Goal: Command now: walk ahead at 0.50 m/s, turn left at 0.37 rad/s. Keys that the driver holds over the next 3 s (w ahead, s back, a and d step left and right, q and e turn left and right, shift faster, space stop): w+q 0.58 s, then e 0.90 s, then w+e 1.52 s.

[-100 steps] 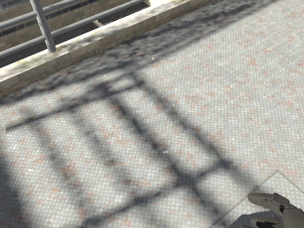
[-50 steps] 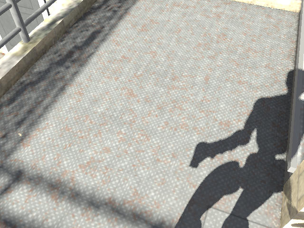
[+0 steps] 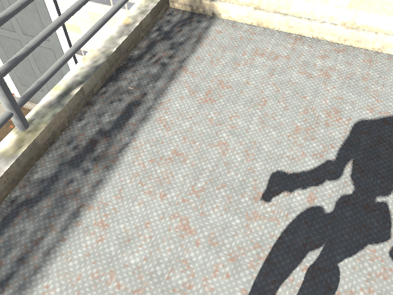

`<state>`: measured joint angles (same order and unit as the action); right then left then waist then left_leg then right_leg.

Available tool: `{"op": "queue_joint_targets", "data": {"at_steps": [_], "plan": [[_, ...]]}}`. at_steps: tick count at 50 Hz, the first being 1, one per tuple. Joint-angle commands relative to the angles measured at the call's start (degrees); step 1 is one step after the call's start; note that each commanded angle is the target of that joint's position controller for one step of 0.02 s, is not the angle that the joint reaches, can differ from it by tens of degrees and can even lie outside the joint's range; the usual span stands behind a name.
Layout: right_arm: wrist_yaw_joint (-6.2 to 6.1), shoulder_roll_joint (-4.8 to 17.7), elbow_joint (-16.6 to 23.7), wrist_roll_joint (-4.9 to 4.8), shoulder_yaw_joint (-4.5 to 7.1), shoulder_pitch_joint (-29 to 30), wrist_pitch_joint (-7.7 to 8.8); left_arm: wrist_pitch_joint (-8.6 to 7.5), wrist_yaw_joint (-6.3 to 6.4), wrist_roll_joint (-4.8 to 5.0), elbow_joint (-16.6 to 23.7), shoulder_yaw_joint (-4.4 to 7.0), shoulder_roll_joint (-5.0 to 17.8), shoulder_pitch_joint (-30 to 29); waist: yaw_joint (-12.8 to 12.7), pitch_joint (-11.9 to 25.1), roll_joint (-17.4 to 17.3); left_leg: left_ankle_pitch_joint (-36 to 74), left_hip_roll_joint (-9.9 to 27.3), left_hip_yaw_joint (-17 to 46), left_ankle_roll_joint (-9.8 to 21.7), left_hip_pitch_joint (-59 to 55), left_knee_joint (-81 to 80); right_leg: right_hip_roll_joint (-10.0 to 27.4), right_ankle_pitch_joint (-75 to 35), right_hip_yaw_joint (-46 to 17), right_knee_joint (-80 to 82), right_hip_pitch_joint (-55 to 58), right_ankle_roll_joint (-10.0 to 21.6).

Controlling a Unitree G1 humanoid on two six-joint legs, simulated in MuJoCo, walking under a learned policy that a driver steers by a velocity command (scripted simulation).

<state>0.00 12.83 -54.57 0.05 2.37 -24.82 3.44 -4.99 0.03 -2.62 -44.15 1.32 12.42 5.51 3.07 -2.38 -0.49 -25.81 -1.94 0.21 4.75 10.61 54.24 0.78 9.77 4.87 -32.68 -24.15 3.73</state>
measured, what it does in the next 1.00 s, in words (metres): walks ahead, turning left: left foot, then right foot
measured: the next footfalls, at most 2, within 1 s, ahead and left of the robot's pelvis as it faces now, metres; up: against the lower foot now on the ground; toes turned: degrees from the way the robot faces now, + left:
left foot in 0.46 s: +0.37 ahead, +0.13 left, +0.00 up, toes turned +21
right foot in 0.98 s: +0.61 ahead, +0.09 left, +0.00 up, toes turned +15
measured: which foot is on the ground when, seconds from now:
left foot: up 0.00-0.44, down 0.46-0.98, up 1.00-1.00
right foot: down 0.00-0.48, up 0.50-0.96, down 0.98-1.00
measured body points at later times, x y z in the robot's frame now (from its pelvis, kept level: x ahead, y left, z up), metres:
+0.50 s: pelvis +0.26 +0.05 -0.01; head +0.29 +0.07 +0.43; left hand +0.17 +0.29 -0.16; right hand +0.50 -0.14 -0.12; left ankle +0.34 +0.12 -0.73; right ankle +0.10 -0.10 -0.68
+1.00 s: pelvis +0.47 +0.11 +0.00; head +0.50 +0.11 +0.45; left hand +0.47 +0.38 -0.14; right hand +0.59 -0.13 -0.15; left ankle +0.34 +0.12 -0.71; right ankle +0.57 +0.08 -0.73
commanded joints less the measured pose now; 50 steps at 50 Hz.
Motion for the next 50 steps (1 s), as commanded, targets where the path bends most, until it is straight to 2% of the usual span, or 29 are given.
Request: {"op": "queue_joint_targets", "data": {"at_steps": [1,3,5,6,8,12,14,17,20,22,23,24,25,26,27,28,29,31,32,35,38,41,43,45,46,47,48,49,50], "plan": [[0.32,5.6,4.7,0.21,1.62,1.6,0.21,-0.05,0.30,0.67,-0.8,2.33,6.7,11.0,-4.9,4.8,3.7,7.0,5.2,3.4,1.1,24.3,14.3,18.9,3.4,-23.6,20.0,23.4,6.4],[1.14,4.4,4.1,1.12,1.89,1.3,-1.27,-0.44,0.65,1.27,-1.5,2.00,5.0,10.2,-2.6,2.8,5.9,8.9,6.7,2.5,-0.1,21.8,12.1,15.0,-4.4,-13.9,21.6,18.6,4.1],[1.71,3.1,4.4,1.29,1.85,2.3,-2.43,-1.26,0.73,1.66,-2.4,2.08,4.8,11.9,-1.8,2.5,5.3,10.3,6.8,1.9,-0.8,22.3,12.1,14.4,-10.9,-9.4,22.5,17.8,4.2],[2.14,2.6,6.0,1.64,1.64,4.8,-2.48,-1.94,0.77,2.35,-2.8,1.84,4.4,13.0,-1.8,1.1,4.8,12.8,7.2,2.1,-1.3,24.1,11.1,14.7,-9.5,-8.2,23.9,16.6,4.2],[2.51,2.8,6.7,1.83,1.71,7.7,-2.99,-1.92,0.85,1.84,-3.7,2.42,6.2,13.8,-1.9,-0.1,5.3,17.1,7.9,0.8,-2.0,27.8,9.4,13.8,-11.8,-3.7,25.1,17.6,4.3],[3.07,1.8,9.3,1.30,0.99,15.8,-2.97,-1.40,0.75,1.32,-4.8,2.55,5.7,15.1,-3.1,-1.8,4.7,23.4,8.0,-1.4,-2.1,29.3,-1.7,12.3,-17.0,3.0,24.6,19.5,4.5],[3.53,1.9,11.1,1.84,0.51,20.4,-2.89,-1.59,0.91,1.52,-5.6,2.69,5.8,16.9,-4.5,-2.7,4.7,26.6,7.5,-3.8,-1.5,26.4,-9.3,12.4,-16.7,5.7,25.1,19.8,4.2],[3.77,2.9,13.0,2.17,0.48,23.8,-2.63,-1.28,1.45,1.28,-7.8,3.23,7.9,19.5,-5.0,-4.4,4.1,23.9,6.2,-6.8,0.9,24.8,-14.4,14.5,-22.5,7.3,23.8,24.4,3.6],[3.31,3.7,12.9,2.21,0.94,20.3,-2.48,-0.49,2.22,1.16,-8.2,3.33,9.8,18.1,-2.6,-0.8,5.2,16.7,1.8,-9.6,4.2,19.3,-17.1,15.4,-45.4,10.1,13.5,30.4,2.5],[2.22,6.2,9.8,1.92,2.49,12.2,-2.58,1.05,1.89,1.56,-8.0,4.13,11.2,18.2,0.3,4.5,6.2,9.3,-3.3,-10.8,6.4,7.5,-20.6,14.2,-49.7,11.6,-1.8,29.8,1.7],[1.42,8.7,6.5,2.60,3.81,3.2,-2.19,1.18,2.07,1.57,-7.3,3.68,10.3,17.6,4.6,9.1,3.1,10.3,-2.4,-6.0,8.7,-6.2,-24.2,13.2,-39.6,11.9,-15.6,21.0,-0.3],[0.68,14.8,6.3,2.97,5.54,-0.9,-2.01,1.11,1.63,2.04,-4.3,2.45,5.1,18.5,4.2,14.3,-7.5,5.7,13.3,16.8,13.7,-20.8,-26.7,8.4,-4.4,11.6,-35.7,2.8,-2.8],[0.90,18.3,8.4,1.39,6.00,1.5,-2.40,0.58,0.60,1.77,-0.6,2.82,6.2,16.6,2.1,18.9,-11.7,5.8,22.6,46.0,20.9,-27.9,-38.4,-2.7,23.0,0.3,-48.8,-13.5,-4.7],[0.83,16.8,8.1,1.32,5.73,3.3,-2.90,-0.11,0.18,1.21,0.7,2.93,8.3,8.5,3.1,12.1,-1.5,7.0,20.9,37.8,18.7,-23.9,-40.9,1.4,16.2,-6.5,-47.9,-19.5,-4.1],[0.69,13.9,7.9,0.94,5.02,6.5,-2.75,-1.08,-0.23,1.70,0.8,2.49,8.0,8.0,1.2,6.5,-0.3,12.3,19.7,30.2,16.9,-16.4,-41.3,3.9,9.8,-6.5,-43.3,-18.4,-3.4],[0.70,11.2,8.0,0.64,4.36,8.9,-2.34,-1.22,-0.24,1.35,-0.5,2.53,7.9,8.9,-1.3,2.7,1.4,19.0,16.3,24.4,14.2,-9.7,-41.9,5.7,7.5,-6.5,-38.2,-14.8,-3.3],[0.53,9.9,7.7,-0.19,3.93,9.9,-1.76,-0.38,0.02,0.39,-0.5,2.35,7.2,9.8,-3.5,1.5,1.2,25.4,13.0,19.4,12.3,-5.2,-41.9,6.5,6.5,-6.7,-35.0,-10.8,-3.9],[0.07,6.8,7.8,0.10,2.57,10.3,-0.14,1.94,0.25,0.72,-3.5,1.63,5.0,16.0,-5.7,3.6,-0.3,46.6,10.8,11.2,10.2,-2.2,-40.2,6.1,6.8,-5.3,-34.2,-4.8,-4.4],[-0.14,7.6,6.3,-0.31,2.68,9.2,0.61,2.53,0.13,0.47,-4.0,1.42,4.3,17.2,-6.4,3.4,0.3,53.1,10.5,8.9,9.5,-1.5,-40.1,6.0,6.0,-4.9,-32.0,-4.1,-4.8],[-0.09,7.9,3.8,0.07,2.21,4.8,1.09,3.43,-0.73,0.23,-4.6,1.38,4.7,14.7,-4.7,2.8,-2.1,63.2,9.9,4.3,6.0,-5.0,-40.3,5.2,0.4,-3.8,-25.8,-7.0,-4.1],[-0.18,7.3,3.4,0.86,1.51,5.3,0.57,3.56,-1.29,1.70,-4.2,1.43,5.9,8.9,-2.9,0.8,-3.6,63.0,8.4,-0.1,1.3,-6.7,-40.7,3.9,-6.2,-2.8,-17.8,-8.1,-2.9],[-0.85,7.5,2.8,1.42,1.11,5.6,0.47,3.33,-1.23,2.63,-4.2,0.75,4.8,5.1,-1.0,0.4,-5.0,63.8,8.4,-4.0,-0.6,-7.6,-40.3,1.3,-11.0,-1.7,-9.0,-4.2,-2.0],[-1.80,7.5,1.9,0.86,0.86,5.2,0.21,3.48,-0.76,2.12,-4.2,0.63,4.7,5.1,-1.6,0.8,-4.7,66.1,10.2,-4.5,0.1,-10.1,-38.2,-0.1,-9.5,-1.1,-6.9,-2.3,-1.1],[-2.67,8.1,2.0,1.22,1.06,6.9,-0.09,3.24,-0.71,0.77,-5.2,1.03,6.5,6.9,-2.9,1.3,-4.8,74.6,11.9,-4.6,0.3,-12.0,-33.4,-2.2,-3.1,-0.3,-5.8,0.2,0.5],[-3.08,8.7,2.1,1.17,1.31,7.9,-0.31,3.06,-0.70,0.66,-6.0,1.29,7.1,10.0,-4.3,2.2,-5.2,78.0,12.5,-4.4,0.4,-12.9,-29.7,-3.3,-0.1,-0.1,-4.8,2.2,1.5],[-3.53,10.0,2.3,1.52,1.83,9.3,-0.34,2.59,-0.52,1.02,-7.1,1.65,8.0,13.1,-5.7,2.9,-5.6,77.4,12.3,-4.4,0.5,-13.3,-24.6,-4.0,1.4,-0.7,-2.1,4.1,2.8],[-3.65,10.1,2.6,1.24,1.88,10.8,-0.54,2.07,-0.30,0.86,-8.2,1.99,8.3,16.8,-7.9,3.8,-4.2,72.2,12.0,-4.4,0.5,-12.5,-17.2,-4.0,-0.9,-1.7,3.5,7.4,4.0],[-3.53,10.9,3.9,0.57,2.16,13.4,-0.84,1.49,0.00,0.62,-9.0,2.67,9.7,21.6,-11.8,6.2,0.7,57.2,8.0,-7.0,-1.1,-7.3,-2.0,-0.1,-22.3,-6.8,10.4,14.9,6.7],[-2.52,6.1,6.3,0.97,1.10,9.8,-1.02,1.75,0.19,1.13,-8.7,3.67,14.9,19.4,-5.4,7.4,14.0,2.4,-3.8,-8.7,-3.4,10.1,15.5,14.1,-64.5,-24.6,5.4,25.8,13.2]]}}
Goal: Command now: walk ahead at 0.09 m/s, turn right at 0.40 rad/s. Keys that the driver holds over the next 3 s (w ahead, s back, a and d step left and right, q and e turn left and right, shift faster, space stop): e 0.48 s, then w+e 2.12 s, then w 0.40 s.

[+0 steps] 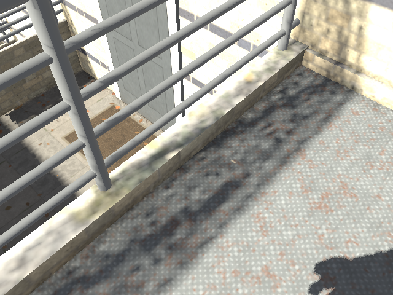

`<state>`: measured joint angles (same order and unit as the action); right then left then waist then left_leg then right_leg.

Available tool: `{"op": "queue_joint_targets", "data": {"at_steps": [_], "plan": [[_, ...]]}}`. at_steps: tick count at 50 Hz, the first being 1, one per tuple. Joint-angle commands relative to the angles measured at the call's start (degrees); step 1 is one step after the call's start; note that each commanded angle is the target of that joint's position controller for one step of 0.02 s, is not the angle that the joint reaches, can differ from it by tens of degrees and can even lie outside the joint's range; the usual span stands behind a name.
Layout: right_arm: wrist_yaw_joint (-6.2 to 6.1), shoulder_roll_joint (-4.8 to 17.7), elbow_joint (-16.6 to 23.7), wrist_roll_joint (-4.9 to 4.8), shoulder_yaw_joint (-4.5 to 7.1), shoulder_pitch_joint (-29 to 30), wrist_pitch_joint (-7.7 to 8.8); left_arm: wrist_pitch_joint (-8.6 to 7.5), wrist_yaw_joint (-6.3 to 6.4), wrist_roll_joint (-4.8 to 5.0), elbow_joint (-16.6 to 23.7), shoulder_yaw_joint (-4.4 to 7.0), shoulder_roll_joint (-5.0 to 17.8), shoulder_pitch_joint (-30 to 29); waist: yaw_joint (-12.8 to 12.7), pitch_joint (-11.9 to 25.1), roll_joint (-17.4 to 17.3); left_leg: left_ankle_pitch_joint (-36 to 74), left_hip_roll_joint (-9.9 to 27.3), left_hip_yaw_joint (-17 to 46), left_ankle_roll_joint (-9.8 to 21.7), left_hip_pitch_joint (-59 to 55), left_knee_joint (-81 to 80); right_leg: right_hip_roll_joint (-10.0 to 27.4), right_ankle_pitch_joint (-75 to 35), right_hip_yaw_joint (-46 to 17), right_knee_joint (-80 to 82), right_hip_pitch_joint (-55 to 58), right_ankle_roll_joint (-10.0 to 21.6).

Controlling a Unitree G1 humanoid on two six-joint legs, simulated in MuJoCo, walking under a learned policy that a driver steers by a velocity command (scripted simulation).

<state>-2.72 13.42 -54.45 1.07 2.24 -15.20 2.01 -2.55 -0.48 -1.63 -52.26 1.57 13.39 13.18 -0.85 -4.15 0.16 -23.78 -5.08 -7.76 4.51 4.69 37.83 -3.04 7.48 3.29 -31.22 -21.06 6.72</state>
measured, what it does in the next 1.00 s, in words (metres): walks ahead, turning right: left foot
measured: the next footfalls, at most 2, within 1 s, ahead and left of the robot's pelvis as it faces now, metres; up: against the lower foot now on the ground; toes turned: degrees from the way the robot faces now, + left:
left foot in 0.52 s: +0.11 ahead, +0.13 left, +0.00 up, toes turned -25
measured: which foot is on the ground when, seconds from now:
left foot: up 0.00-0.50, down 0.52-1.00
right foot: down 0.00-0.52, up 0.54-1.00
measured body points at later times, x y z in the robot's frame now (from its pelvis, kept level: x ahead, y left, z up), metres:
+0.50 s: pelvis +0.03 +0.03 +0.02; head +0.06 +0.03 +0.46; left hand +0.19 +0.28 -0.11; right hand +0.05 -0.27 -0.11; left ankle +0.06 +0.15 -0.72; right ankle +0.08 -0.06 -0.72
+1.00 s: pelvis +0.13 -0.04 +0.01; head +0.16 -0.05 +0.46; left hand +0.44 +0.04 -0.09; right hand -0.07 -0.23 -0.12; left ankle +0.07 +0.14 -0.72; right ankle +0.14 -0.19 -0.70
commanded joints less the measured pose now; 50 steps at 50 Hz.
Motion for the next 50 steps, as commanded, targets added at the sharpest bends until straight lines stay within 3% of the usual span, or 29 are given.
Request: {"op": "queue_joint_targets", "data": {"at_steps": [1,2,3,4,6,8,13,15,17,21,24,25,26,27,28,29,31,36,39,41,43,46,48,50], "plan": [[0.61,4.1,5.1,0.55,0.59,-5.2,-0.73,-0.13,1.02,2.05,0.4,3.61,14.0,10.9,0.1,18.9,13.0,-11.4,-2.8,9.5,-4.0,19.8,41.3,24.2,-64.2,-35.0,7.0,25.5,18.8],[0.73,5.7,3.8,1.10,0.60,-4.7,-1.33,0.34,0.98,2.59,2.4,3.69,12.6,6.5,0.7,15.1,5.6,-7.9,1.1,12.3,-4.2,21.1,41.4,23.2,-50.6,-31.2,9.1,20.3,18.5],[1.00,6.9,4.4,1.09,0.99,-0.8,-1.43,1.01,1.07,2.16,3.8,3.19,10.0,2.6,0.8,8.6,1.5,-4.7,2.8,11.7,-4.7,22.9,38.5,19.7,-38.5,-27.1,11.3,13.9,16.3],[1.16,7.3,5.7,1.03,1.15,3.0,-1.51,1.52,1.27,1.59,4.3,2.71,8.3,1.3,1.1,5.2,-1.0,-2.6,4.0,11.3,-5.0,23.9,34.2,16.6,-31.3,-24.7,12.8,10.0,13.4],[1.46,5.9,6.2,1.36,0.84,2.8,-3.21,1.95,1.37,1.61,3.9,2.78,8.1,2.5,1.7,6.3,1.5,0.7,4.1,10.7,-5.9,21.9,29.1,12.5,-26.0,-21.1,13.6,8.3,9.9],[1.38,4.9,6.0,0.57,0.65,1.7,-4.05,1.83,0.85,1.04,4.2,3.46,10.2,2.9,1.6,8.1,2.9,1.1,3.6,9.8,-6.7,20.8,24.9,11.2,-22.3,-20.8,14.1,8.4,8.4],[0.22,6.2,6.8,0.01,1.13,5.6,-5.09,3.32,0.83,0.83,5.2,4.00,11.1,2.9,-0.5,6.8,6.8,1.4,3.9,10.5,-7.3,22.3,14.6,9.2,8.4,-26.4,18.5,8.2,5.4],[-0.33,6.9,7.1,-0.41,1.33,7.0,-4.95,3.68,0.87,0.68,5.3,4.48,11.9,2.9,-1.1,5.6,7.7,1.5,3.6,11.0,-7.4,22.8,11.3,9.4,15.4,-29.6,19.6,8.5,4.5],[-0.42,6.7,7.9,-0.63,1.18,8.2,-4.57,3.71,1.03,0.55,5.3,5.12,12.6,2.5,-1.5,6.2,7.3,1.9,3.3,12.3,-7.1,22.7,8.6,9.7,15.4,-31.8,18.4,9.6,4.0],[-0.87,7.0,7.9,-1.38,0.87,5.8,-3.37,4.27,0.81,0.22,5.8,5.27,12.0,0.6,-0.9,6.6,8.0,-0.2,1.8,12.7,-5.3,18.1,2.8,9.5,11.4,-35.0,17.6,8.9,4.2],[-1.27,7.2,7.0,-1.89,0.64,-0.5,-2.56,4.73,0.23,0.63,6.4,5.40,11.6,-2.2,2.2,6.6,8.5,2.5,0.5,12.0,-3.2,7.6,-10.4,7.2,10.3,-35.4,16.9,4.3,1.5],[-1.36,7.9,6.4,-1.49,0.75,-4.3,-2.13,4.88,0.17,1.16,6.7,5.42,11.3,-2.9,4.2,7.3,7.6,4.1,1.2,11.6,-2.4,0.1,-19.4,4.0,19.1,-33.5,16.2,0.0,-1.0],[-1.71,11.7,6.6,-0.76,1.63,-5.5,-1.80,4.89,0.18,1.58,7.6,4.76,8.7,-2.1,3.6,7.1,-0.5,-7.0,10.4,21.4,-0.1,-6.1,-27.9,-1.7,27.4,-27.5,7.7,-7.9,-4.6],[-1.75,17.2,8.8,0.01,2.63,-1.5,-1.71,4.43,0.32,2.24,8.6,4.13,5.5,-1.0,2.3,7.5,-15.4,-19.5,26.4,41.1,4.6,-6.4,-33.3,-10.3,26.2,-13.1,-10.6,-16.1,-5.4],[-1.45,16.3,9.3,1.10,2.83,3.1,-1.59,4.02,0.35,-0.46,8.2,4.92,10.9,-4.0,1.4,1.8,-9.4,-18.4,27.1,40.8,6.5,2.7,-34.1,-4.4,18.4,-13.1,-18.6,-18.7,-5.7],[-1.08,13.0,9.7,1.40,2.00,5.3,-1.19,3.72,-0.39,-0.70,7.6,5.23,11.6,-3.6,-0.4,1.8,-6.3,-15.0,23.2,35.2,5.3,5.8,-32.9,-3.4,13.4,-13.6,-22.6,-14.7,-5.4],[-0.47,11.4,10.1,0.39,1.64,6.5,-0.39,3.86,-1.57,-1.37,6.1,4.86,10.1,0.3,-2.0,2.4,-7.8,-9.6,18.0,25.8,2.9,3.9,-32.2,-2.7,9.2,-10.8,-30.4,-15.0,-5.9],[0.91,9.9,6.8,0.13,1.65,-5.0,1.82,3.62,-2.98,-1.35,8.0,3.58,8.0,-6.1,3.9,-0.5,-6.7,-0.5,18.5,19.2,4.1,-6.3,-31.8,1.3,6.2,-8.8,-30.4,-25.1,-7.9],[1.48,10.4,5.7,0.22,2.16,-8.2,2.23,3.84,-3.70,-0.65,9.0,3.57,8.0,-8.7,5.0,-1.4,-7.7,4.4,19.5,16.0,4.0,-8.8,-31.3,2.9,5.1,-7.6,-26.1,-25.8,-8.6],[1.90,10.0,5.6,0.67,2.29,-9.0,2.40,3.67,-4.31,-0.72,9.9,3.44,7.8,-11.2,5.9,-2.2,-7.2,7.3,20.1,13.5,4.1,-8.4,-31.3,3.8,3.9,-6.7,-22.3,-25.4,-8.5],[1.86,10.7,5.3,0.57,2.66,-9.2,2.65,3.36,-4.76,-0.87,11.3,2.96,6.6,-14.1,6.3,-3.1,-7.7,10.3,20.6,11.0,3.9,-7.7,-31.1,4.8,2.8,-4.7,-18.1,-24.2,-8.1],[1.76,10.0,4.3,0.42,2.62,-10.4,3.08,3.06,-5.15,-0.73,13.8,2.07,5.1,-17.9,6.4,-3.2,-8.2,17.9,21.5,7.2,3.9,-7.6,-29.2,5.3,3.9,-0.9,-11.5,-20.4,-6.3],[2.01,10.1,3.9,0.62,2.69,-10.1,2.77,2.88,-5.29,-0.54,14.4,1.84,5.3,-18.1,5.7,-2.4,-8.7,25.0,21.2,3.7,3.0,-6.3,-26.6,4.3,6.6,2.1,-7.7,-14.3,-3.8],[1.99,11.3,3.5,0.38,2.89,-9.8,2.27,2.73,-4.78,-0.80,14.1,2.09,5.9,-14.9,3.3,-0.6,-9.0,41.4,21.5,0.7,2.2,-5.1,-20.3,1.3,9.6,5.0,-4.8,-5.9,-0.9]]}}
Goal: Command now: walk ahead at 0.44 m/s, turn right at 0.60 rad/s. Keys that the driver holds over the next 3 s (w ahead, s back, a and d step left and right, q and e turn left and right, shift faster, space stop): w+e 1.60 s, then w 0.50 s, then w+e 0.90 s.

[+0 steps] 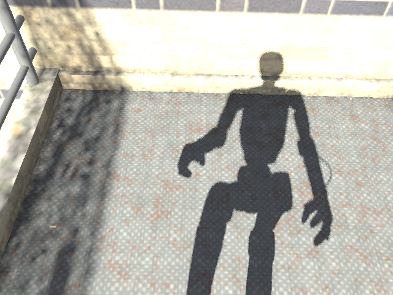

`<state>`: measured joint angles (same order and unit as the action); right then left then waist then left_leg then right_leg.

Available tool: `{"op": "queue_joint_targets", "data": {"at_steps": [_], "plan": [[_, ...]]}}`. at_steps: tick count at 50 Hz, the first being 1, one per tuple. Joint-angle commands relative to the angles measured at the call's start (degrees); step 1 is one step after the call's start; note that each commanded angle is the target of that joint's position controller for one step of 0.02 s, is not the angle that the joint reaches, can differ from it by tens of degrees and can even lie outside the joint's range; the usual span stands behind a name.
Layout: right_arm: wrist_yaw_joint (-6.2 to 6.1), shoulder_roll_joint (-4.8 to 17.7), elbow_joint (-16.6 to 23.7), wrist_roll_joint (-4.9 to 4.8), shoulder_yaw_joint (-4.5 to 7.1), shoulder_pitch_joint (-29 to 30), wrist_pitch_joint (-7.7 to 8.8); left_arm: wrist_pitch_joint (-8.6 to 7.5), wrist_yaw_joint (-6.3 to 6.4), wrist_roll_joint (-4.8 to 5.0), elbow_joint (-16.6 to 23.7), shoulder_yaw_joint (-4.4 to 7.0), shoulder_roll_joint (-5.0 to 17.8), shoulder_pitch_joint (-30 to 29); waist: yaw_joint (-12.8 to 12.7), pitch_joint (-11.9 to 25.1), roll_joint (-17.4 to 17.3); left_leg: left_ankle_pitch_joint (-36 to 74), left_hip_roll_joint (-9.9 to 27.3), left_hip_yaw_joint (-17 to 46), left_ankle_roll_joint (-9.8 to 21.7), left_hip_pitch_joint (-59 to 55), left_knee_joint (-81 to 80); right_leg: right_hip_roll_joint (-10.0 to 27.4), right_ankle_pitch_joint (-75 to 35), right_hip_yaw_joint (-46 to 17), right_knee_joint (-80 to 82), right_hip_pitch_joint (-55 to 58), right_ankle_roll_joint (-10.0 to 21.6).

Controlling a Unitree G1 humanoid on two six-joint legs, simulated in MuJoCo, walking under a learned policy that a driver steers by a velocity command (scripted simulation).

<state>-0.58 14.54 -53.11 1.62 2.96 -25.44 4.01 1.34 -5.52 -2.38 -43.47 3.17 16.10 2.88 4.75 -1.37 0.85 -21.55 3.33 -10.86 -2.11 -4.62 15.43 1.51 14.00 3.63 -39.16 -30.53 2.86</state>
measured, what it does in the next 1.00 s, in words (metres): walks ahead, turning right: right foot, then left foot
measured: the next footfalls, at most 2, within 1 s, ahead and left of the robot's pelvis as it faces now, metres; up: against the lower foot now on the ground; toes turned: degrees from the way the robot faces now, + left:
right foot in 0.04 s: +0.15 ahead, -0.10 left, +0.00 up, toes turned -6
left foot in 0.58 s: +0.54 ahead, -0.03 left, +0.00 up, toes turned -22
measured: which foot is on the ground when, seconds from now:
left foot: down 0.00-0.04, up 0.06-0.56, down 0.58-1.00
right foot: up 0.00-0.02, down 0.04-0.58, up 0.60-1.00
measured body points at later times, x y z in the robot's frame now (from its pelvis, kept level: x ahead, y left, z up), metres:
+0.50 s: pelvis +0.28 -0.07 +0.00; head +0.31 -0.08 +0.45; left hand +0.31 +0.22 -0.12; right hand +0.43 -0.35 -0.09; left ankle +0.49 +0.01 -0.70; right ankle +0.12 -0.10 -0.73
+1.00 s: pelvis +0.54 -0.15 +0.01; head +0.56 -0.17 +0.45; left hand +0.84 -0.09 -0.09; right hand +0.37 -0.36 -0.13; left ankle +0.50 -0.02 -0.73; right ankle +0.60 -0.34 -0.69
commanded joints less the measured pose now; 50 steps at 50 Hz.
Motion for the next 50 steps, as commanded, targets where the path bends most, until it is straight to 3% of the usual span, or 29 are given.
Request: {"op": "queue_joint_targets", "data": {"at_steps": [1,2,3,4,5,6,7,9,10,13,16,22,24,26,27,28,29,30,31,32,33,35,38,41,45,46,48,49,50], "plan": [[-0.19,10.7,1.9,-0.46,2.19,0.6,-0.03,-1.46,0.83,-0.18,3.8,1.02,3.9,0.8,-5.0,0.0,-8.7,50.8,12.6,1.3,8.3,4.8,10.8,-5.6,3.2,5.2,5.1,10.9,4.4],[-0.24,10.7,2.0,-0.86,1.93,0.9,-0.36,-2.05,1.64,-0.52,0.8,1.92,5.2,10.5,-9.5,6.2,-5.7,52.6,10.9,-1.7,6.8,8.9,23.8,-7.8,0.3,4.9,9.2,23.9,6.1],[-0.08,9.1,3.5,-0.43,1.27,0.3,-0.46,-2.42,2.91,-0.85,-1.6,3.47,9.6,20.2,-13.2,13.3,1.3,34.5,9.3,-2.4,4.9,21.4,41.2,1.1,10.6,-8.5,12.8,39.2,8.5],[1.18,2.2,8.1,0.05,-0.20,0.4,0.09,-2.43,3.84,0.17,0.0,4.41,16.0,19.4,-9.7,17.4,14.9,-10.4,-0.2,1.5,1.9,42.7,57.7,18.1,19.5,-40.3,20.4,50.4,14.5],[1.26,8.7,9.2,0.25,1.29,7.3,0.54,-1.96,4.20,1.36,-0.1,4.41,15.5,20.4,-12.8,15.4,6.4,-6.8,-0.9,11.7,2.5,48.1,61.7,18.5,13.3,-46.6,25.3,48.2,15.6],[1.46,8.7,10.1,-0.55,1.35,9.9,0.96,-1.90,4.66,1.38,-1.2,3.83,13.4,17.9,-10.5,7.6,4.0,-0.3,2.0,12.2,3.3,50.7,60.8,16.2,3.4,-35.8,23.6,43.5,14.9],[1.40,7.9,9.4,-0.60,0.95,8.9,1.49,-2.21,4.86,1.63,-1.0,3.06,10.4,15.2,-8.0,3.4,1.3,3.9,3.7,11.9,3.4,47.1,56.0,13.2,-7.9,-29.0,23.7,35.8,13.4],[1.47,7.3,8.0,0.90,0.84,5.6,0.13,-2.94,5.17,2.00,-0.1,2.13,7.8,10.6,-3.7,1.8,1.2,4.8,5.1,12.2,2.2,39.9,51.3,7.7,-17.7,-21.2,25.0,27.3,11.7],[1.73,7.1,7.9,1.31,0.89,4.8,-0.83,-3.48,5.12,2.21,0.0,1.88,7.3,10.5,-3.0,2.3,1.8,4.7,4.8,11.9,1.5,38.4,50.4,6.8,-20.9,-20.0,25.3,25.7,12.1],[2.11,6.0,9.6,1.49,0.81,8.4,-2.48,-4.57,4.98,2.56,-1.2,2.05,8.1,13.5,-3.0,0.6,1.3,7.8,3.9,10.7,-0.2,40.7,46.3,5.0,-21.6,-18.9,27.3,23.0,12.5],[2.14,5.8,12.8,1.31,0.61,17.2,-2.60,-4.67,5.12,2.44,-2.5,2.07,8.1,18.0,-5.5,-2.2,1.7,13.8,3.1,10.2,-1.1,45.7,38.8,4.3,-21.5,-20.2,28.6,23.8,11.7],[2.74,4.9,17.3,0.54,-0.66,29.4,-1.73,-4.72,6.00,2.11,-4.5,2.05,8.4,24.7,-9.4,-2.4,2.2,21.4,-0.9,10.0,0.3,45.4,24.5,4.5,-31.2,-22.5,24.9,30.7,10.0],[2.67,5.6,18.6,0.20,-0.79,31.0,-1.39,-4.71,6.58,1.86,-4.6,2.21,9.1,25.1,-9.3,-2.4,2.6,21.0,-1.9,10.8,1.5,42.5,20.5,5.6,-33.9,-24.4,23.5,32.6,9.3],[2.15,7.0,17.5,-0.01,-0.43,25.9,-1.03,-4.76,6.92,1.71,-4.0,2.44,10.4,22.1,-6.1,-1.1,3.1,17.8,-3.8,11.1,3.2,31.9,16.1,5.4,-40.1,-24.3,20.0,30.8,7.1],[1.51,8.6,15.6,-0.10,0.24,20.0,-0.77,-4.90,6.73,1.56,-3.7,2.59,11.2,20.7,-3.6,1.8,3.2,14.7,-5.7,10.5,4.2,23.1,15.6,4.3,-47.7,-23.8,14.3,29.4,5.7],[0.85,10.5,13.2,-0.03,0.90,11.7,-0.24,-5.05,6.25,1.77,-3.8,2.68,11.9,19.6,0.5,5.8,1.3,15.2,-5.4,10.7,5.6,12.4,12.1,1.6,-49.2,-22.1,3.6,27.2,4.4],[-0.25,13.3,12.5,0.93,1.66,3.4,0.38,-5.50,5.53,2.13,-2.8,1.86,8.7,20.1,3.4,12.9,-2.0,6.9,3.9,19.4,7.7,-1.5,10.6,-1.6,-35.3,-20.3,-10.5,19.8,3.5],[-0.81,18.3,12.9,2.05,2.67,1.9,0.26,-5.36,5.74,3.83,-1.5,0.59,1.5,26.8,-0.4,20.7,-16.3,3.5,21.8,44.7,13.8,-16.9,7.7,-10.9,12.2,-13.3,-29.4,2.7,1.3],[-0.53,15.1,13.2,0.57,2.45,5.5,-0.61,-4.82,6.27,1.88,-1.9,1.23,7.7,26.4,-1.8,19.9,-13.2,-2.3,22.6,55.9,15.5,-11.3,2.4,-8.2,15.7,-12.0,-35.7,-2.9,1.9],[-0.57,10.2,13.9,0.17,1.37,10.0,-0.76,-4.28,6.03,1.23,-2.5,1.66,8.5,22.8,-3.0,10.2,-6.2,-5.4,20.2,46.7,14.5,-1.7,0.7,-4.8,9.7,-11.3,-35.5,-3.7,1.9],[-0.36,7.0,13.5,0.11,0.55,12.4,-0.64,-3.98,5.45,1.03,-2.5,1.43,7.7,19.9,-3.5,4.9,-2.2,-1.3,16.9,38.1,13.3,4.9,-0.5,-2.7,6.1,-10.3,-33.1,-2.9,1.7],[-0.62,5.5,11.9,0.18,-0.15,12.1,-0.01,-2.94,4.25,0.38,-2.3,1.21,5.9,18.6,-4.8,1.0,-5.4,8.3,12.4,26.3,10.9,11.8,-3.0,-0.5,4.2,-9.1,-29.2,-0.8,1.0],[-0.07,6.3,9.7,-0.72,0.22,9.4,1.89,-1.59,3.10,-0.13,-0.9,0.66,3.9,16.3,-5.4,0.4,-6.5,17.6,12.2,19.4,11.0,12.6,-5.0,0.7,2.6,-8.3,-26.6,-2.7,0.3],[0.77,6.4,8.3,-0.56,0.47,8.1,2.84,-1.46,2.34,-0.46,2.0,0.02,2.8,9.6,-5.0,0.1,-5.4,23.3,12.9,13.8,12.3,10.9,-6.5,1.7,-3.2,-7.3,-22.9,-8.0,-0.5],[1.13,6.3,6.5,-0.49,0.70,7.1,2.76,-1.97,1.18,0.48,4.3,-0.58,2.2,3.5,-4.4,-1.5,-6.1,27.7,9.6,4.1,9.9,12.2,-6.2,1.9,-13.7,-3.7,-9.5,-5.1,-0.5],[1.03,6.7,6.1,-0.56,0.83,6.5,2.78,-2.02,0.86,0.45,5.3,-0.82,1.8,1.1,-3.8,-2.1,-6.2,28.1,9.8,2.8,9.6,12.5,-6.4,1.9,-14.8,-2.2,-6.1,-3.7,-0.1],[0.34,8.4,4.7,-0.69,1.38,3.9,3.03,-1.71,0.76,-0.59,7.6,-1.12,1.7,-4.0,-2.4,-3.9,-5.5,27.6,12.2,2.6,9.3,9.4,-7.5,2.1,-13.1,-0.4,-1.4,-4.5,0.7],[-0.06,7.6,3.9,-1.09,0.98,2.6,2.21,-1.70,0.68,-0.40,7.9,-1.23,1.4,-4.7,-2.2,-3.9,-5.3,27.7,12.3,2.4,9.1,6.1,-7.2,1.5,-11.6,0.3,0.5,-5.1,1.2],[-0.33,8.7,3.4,-0.98,1.29,1.9,1.73,-1.72,0.47,-0.46,8.2,-1.30,1.7,-5.4,-2.0,-4.3,-5.3,27.5,13.0,1.8,8.7,4.0,-6.8,1.2,-9.6,0.9,2.2,-5.1,1.8]]}}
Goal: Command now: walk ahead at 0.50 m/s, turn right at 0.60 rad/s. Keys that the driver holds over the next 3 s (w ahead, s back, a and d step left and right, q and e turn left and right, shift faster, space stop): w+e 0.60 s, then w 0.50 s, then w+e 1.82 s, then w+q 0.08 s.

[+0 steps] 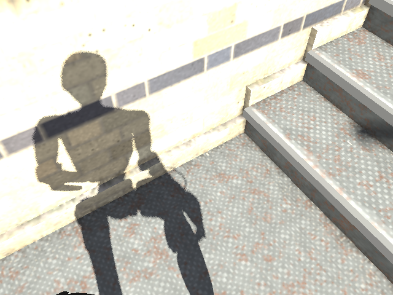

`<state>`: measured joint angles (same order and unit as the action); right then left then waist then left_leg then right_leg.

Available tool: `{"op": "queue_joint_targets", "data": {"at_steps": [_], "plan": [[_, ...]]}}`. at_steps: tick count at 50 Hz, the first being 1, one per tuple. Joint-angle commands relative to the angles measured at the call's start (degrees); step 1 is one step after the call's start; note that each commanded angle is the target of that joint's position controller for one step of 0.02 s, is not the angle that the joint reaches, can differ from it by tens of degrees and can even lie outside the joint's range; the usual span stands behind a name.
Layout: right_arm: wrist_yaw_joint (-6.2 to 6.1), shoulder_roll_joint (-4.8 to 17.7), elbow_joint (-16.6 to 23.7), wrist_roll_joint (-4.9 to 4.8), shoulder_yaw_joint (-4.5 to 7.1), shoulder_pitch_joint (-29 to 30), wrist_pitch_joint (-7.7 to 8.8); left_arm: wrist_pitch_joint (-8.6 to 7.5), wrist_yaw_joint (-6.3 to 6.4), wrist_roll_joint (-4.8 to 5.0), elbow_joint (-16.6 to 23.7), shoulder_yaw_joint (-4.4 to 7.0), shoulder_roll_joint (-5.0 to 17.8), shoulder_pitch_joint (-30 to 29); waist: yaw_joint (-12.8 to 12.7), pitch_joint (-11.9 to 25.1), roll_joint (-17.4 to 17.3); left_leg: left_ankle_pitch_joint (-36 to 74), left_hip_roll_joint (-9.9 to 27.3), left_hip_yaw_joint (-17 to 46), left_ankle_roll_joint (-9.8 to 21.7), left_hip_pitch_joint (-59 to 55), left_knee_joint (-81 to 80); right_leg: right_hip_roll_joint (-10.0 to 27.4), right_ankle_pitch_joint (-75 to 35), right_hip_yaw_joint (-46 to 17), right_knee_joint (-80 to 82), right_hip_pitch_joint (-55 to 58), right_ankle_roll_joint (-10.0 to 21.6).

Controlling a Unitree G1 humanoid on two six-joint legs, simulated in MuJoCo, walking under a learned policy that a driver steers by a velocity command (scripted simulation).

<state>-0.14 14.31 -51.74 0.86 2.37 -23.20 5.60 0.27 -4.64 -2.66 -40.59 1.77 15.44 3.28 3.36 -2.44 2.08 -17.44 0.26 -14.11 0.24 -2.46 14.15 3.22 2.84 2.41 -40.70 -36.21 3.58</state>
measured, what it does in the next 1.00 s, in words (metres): walks ahead, turning right: right foot, then left foot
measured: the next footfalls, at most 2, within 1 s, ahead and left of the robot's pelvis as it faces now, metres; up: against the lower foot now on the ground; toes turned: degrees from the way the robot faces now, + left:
right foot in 0.10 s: +0.23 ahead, -0.10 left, +0.00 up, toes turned -8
left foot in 0.58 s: +0.55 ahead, +0.01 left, +0.00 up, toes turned -20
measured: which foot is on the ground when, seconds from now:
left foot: down 0.00-0.12, up 0.14-0.56, down 0.58-0.92, up 0.94-1.00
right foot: up 0.00-0.08, down 0.10-0.56, up 0.58-0.90, down 0.92-1.00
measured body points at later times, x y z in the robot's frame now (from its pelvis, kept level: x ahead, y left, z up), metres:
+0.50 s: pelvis +0.29 -0.06 +0.00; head +0.32 -0.08 +0.45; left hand +0.36 +0.23 -0.11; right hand +0.41 -0.35 -0.10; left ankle +0.48 +0.05 -0.70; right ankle +0.19 -0.10 -0.74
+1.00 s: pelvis +0.44 -0.20 -0.01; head +0.46 -0.23 +0.44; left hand +0.67 -0.03 -0.12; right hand +0.31 -0.49 -0.14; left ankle +0.49 -0.02 -0.71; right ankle +0.41 -0.32 -0.74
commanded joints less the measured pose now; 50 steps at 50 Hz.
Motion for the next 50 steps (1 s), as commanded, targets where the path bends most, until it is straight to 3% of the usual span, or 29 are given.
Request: {"op": "queue_joint_targets", "data": {"at_steps": [1,4,5,6,7,8,9,10,12,13,15,17,21,25,26,27,28,29,30,31,33,35,38,42,44,46,47,48,50], "plan": [[-0.98,9.6,1.5,0.02,2.04,-0.8,-0.36,-0.71,-0.46,-0.30,5.5,0.20,2.6,-6.0,-0.8,-3.4,-6.5,26.3,16.4,4.0,5.9,-0.4,-3.9,-1.1,3.6,2.7,5.2,1.0,1.9],[-1.00,11.9,0.6,0.15,2.46,-1.8,-1.45,-1.10,0.24,-1.31,4.0,0.87,4.2,-0.7,-3.7,1.2,-7.3,55.5,17.4,0.1,5.0,-3.4,12.2,-6.9,12.1,5.9,7.4,11.1,5.9],[-1.08,12.3,0.9,-0.37,2.34,-1.0,-1.87,-1.73,0.83,-1.29,1.6,1.67,5.0,6.9,-7.2,5.5,-6.9,57.5,16.8,-1.0,4.4,-0.1,23.0,-9.3,11.4,5.9,9.9,20.8,7.4],[-0.78,12.0,2.7,-0.07,2.09,0.3,-2.02,-2.26,1.65,-1.85,-2.0,3.29,8.2,17.1,-11.8,11.4,-3.6,47.3,15.2,-1.7,2.9,11.0,39.0,-7.3,14.2,0.0,11.7,36.3,9.3],[0.28,5.8,7.1,-0.28,0.70,-2.5,-1.87,-1.86,2.86,-1.42,-1.4,5.28,15.1,17.3,-7.9,17.8,10.2,-1.4,6.4,-1.3,-0.7,36.6,60.4,11.3,22.4,-30.6,14.6,55.1,16.1],[0.41,9.5,10.0,0.14,1.55,5.3,-1.24,-1.10,3.69,0.39,0.3,5.71,16.7,19.3,-10.7,21.7,5.8,-12.8,0.0,11.0,-1.5,44.5,71.4,17.0,13.4,-48.2,23.0,56.9,19.7],[0.49,9.6,11.4,-0.03,1.32,10.1,-0.93,-1.12,4.49,1.19,-1.0,5.73,16.2,17.8,-10.1,14.4,0.7,-5.4,3.8,15.1,-0.7,47.5,68.9,14.9,0.9,-35.8,23.0,51.9,17.8],[0.33,8.1,10.7,-0.42,0.52,8.4,-0.55,-1.53,4.94,1.61,-1.5,4.95,12.6,15.3,-7.2,8.6,-2.0,-1.6,6.2,14.9,-0.5,44.3,62.1,12.9,-8.9,-28.5,22.9,43.3,16.1],[0.21,8.2,9.2,1.48,0.62,5.9,-1.72,-2.89,5.20,1.73,-1.4,3.77,9.2,11.8,-2.6,5.1,-2.4,-1.4,7.5,15.2,-0.9,36.7,54.5,8.3,-19.5,-21.5,24.6,33.4,13.4],[0.33,8.0,8.8,2.26,0.66,4.9,-2.78,-3.43,4.97,1.98,-1.3,3.36,8.4,11.3,-1.7,5.6,-1.6,-1.6,7.2,15.1,-1.3,33.8,52.2,7.2,-21.6,-20.1,25.1,31.3,13.1],[0.71,6.3,8.9,2.14,0.43,5.0,-4.56,-4.97,4.18,2.18,-2.8,3.43,9.0,13.0,-0.8,5.2,-1.4,-0.8,6.2,14.3,-1.9,32.7,47.4,5.4,-21.6,-18.6,26.3,29.3,13.0],[1.67,5.1,11.0,1.77,0.44,10.7,-4.40,-4.58,3.37,2.16,-4.4,3.80,10.5,15.3,-2.6,3.1,-1.1,4.3,5.0,13.0,-2.0,33.9,40.2,3.4,-14.3,-17.9,28.4,28.3,11.5],[0.99,5.0,13.8,1.17,0.42,21.5,-3.83,-4.32,3.88,2.27,-6.3,3.89,10.9,17.8,-6.4,-1.6,2.6,14.4,3.0,13.0,-2.6,34.1,23.2,0.9,-0.9,-19.0,30.7,26.8,8.9],[1.11,6.3,15.2,0.86,0.28,24.4,-2.78,-4.68,4.80,1.98,-7.8,4.38,12.3,19.6,-6.8,-0.6,2.1,18.6,2.9,16.0,-1.4,32.2,16.1,4.3,-7.5,-23.7,26.8,31.6,9.1],[-3.26,11.6,10.3,-0.82,2.33,13.0,-3.59,-2.16,2.41,1.29,-5.1,4.05,10.9,11.9,-2.4,1.4,6.1,10.3,0.9,15.6,-0.1,23.2,12.3,-4.4,-19.0,-16.1,16.0,30.1,7.2],[-5.48,12.9,7.6,-0.68,2.78,6.3,-3.53,-1.65,0.96,1.49,-4.2,3.93,9.9,12.6,-0.7,7.5,4.5,17.7,-0.3,11.8,-0.5,8.8,10.8,-7.0,-21.7,-15.1,8.3,24.5,4.7],[-6.55,15.3,5.7,0.34,3.60,-2.1,-3.08,-1.98,0.62,1.91,-3.3,3.42,8.1,11.1,3.7,10.6,1.4,17.6,7.2,18.6,0.9,-5.8,10.5,-10.2,-12.5,-15.2,-2.8,12.8,1.9],[-7.18,17.7,4.9,1.34,3.92,-8.0,-2.50,-2.33,0.90,0.57,-2.1,2.30,3.2,13.0,4.1,14.8,-9.2,18.8,24.5,34.5,2.0,-13.7,9.2,-14.1,27.7,-13.0,-13.9,5.2,0.9],[-7.70,22.1,6.6,1.25,4.73,-2.6,-3.28,-1.47,1.01,0.66,-3.3,2.55,5.8,23.6,-1.7,20.0,-16.7,12.3,34.5,55.4,10.2,-12.4,4.0,-12.1,34.0,-11.1,-24.3,1.6,-0.5],[-7.59,18.7,6.6,-0.15,4.73,1.8,-3.78,-0.21,0.80,0.84,-5.9,3.01,9.4,23.5,-2.5,16.1,-15.0,3.5,33.2,57.1,13.4,-4.7,-0.3,-7.7,28.1,-10.5,-29.8,2.5,-0.9],[-5.84,13.6,5.3,-1.21,3.61,7.7,-4.11,0.26,0.38,-1.09,-5.4,2.91,10.4,16.1,-3.7,5.5,-8.2,-3.6,23.9,38.2,9.5,7.8,-2.1,-4.3,20.6,-9.6,-28.4,4.4,-1.9],[-4.68,13.0,3.2,-0.21,3.73,7.4,-3.44,0.90,-0.69,-1.22,-5.5,1.79,7.4,12.9,-3.6,2.0,-12.8,5.4,19.1,27.3,8.0,12.3,-1.7,-3.0,17.3,-9.9,-24.1,5.2,-2.0],[-3.10,14.9,2.4,-0.24,4.70,8.7,-2.49,1.13,-1.41,0.37,-5.3,0.44,5.2,11.1,-3.8,1.0,-13.3,10.3,18.2,20.9,8.2,15.7,-2.3,-2.4,16.8,-6.9,-10.7,9.8,-2.2],[-2.65,16.6,1.7,-0.58,5.99,10.1,-3.02,1.51,-2.03,0.98,-4.1,-0.06,4.8,7.5,-4.0,1.2,-17.6,-0.2,15.6,16.4,5.9,23.0,-4.1,-3.4,10.9,-1.6,4.7,23.5,-2.0],[-2.52,16.8,1.8,-0.47,6.19,10.8,-3.52,1.55,-1.80,0.99,-4.9,0.28,5.6,8.5,-5.3,0.7,-15.6,-4.3,15.5,16.0,4.9,24.7,-1.6,-3.2,10.3,-0.7,8.8,27.9,-1.1],[-2.01,14.7,1.9,0.25,5.43,10.4,-4.00,1.21,-1.06,0.10,-8.0,0.90,7.3,15.0,-8.6,2.7,-9.3,-4.5,12.2,12.4,3.6,27.2,10.0,-4.2,15.1,-0.2,12.5,35.6,0.4],[-1.53,10.0,2.7,0.82,3.94,9.4,-4.65,0.48,-0.58,-0.75,-10.2,1.92,11.5,19.9,-10.7,3.8,5.9,-12.1,4.9,6.9,2.6,31.6,26.9,-0.6,25.0,-6.5,22.4,38.5,2.0],[-1.96,6.7,6.3,1.24,2.47,12.4,-6.08,-0.10,0.34,-0.60,-9.3,3.68,19.5,22.0,-12.1,3.3,21.3,-20.3,-2.1,7.1,2.1,42.2,39.6,11.9,37.1,-28.3,32.9,37.2,7.3],[-1.75,11.9,4.7,0.32,3.28,9.7,-5.81,-0.47,2.19,0.90,-8.5,2.35,13.1,15.0,-7.1,-0.4,12.5,-12.3,4.2,13.8,4.2,39.1,43.9,9.2,29.8,-24.3,31.5,33.7,7.9]]}}
Over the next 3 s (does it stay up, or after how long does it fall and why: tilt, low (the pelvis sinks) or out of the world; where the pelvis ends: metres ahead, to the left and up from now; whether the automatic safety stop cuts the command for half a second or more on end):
stays up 0.82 -1.28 0.46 its command is cut before an obstacle after 0.5 s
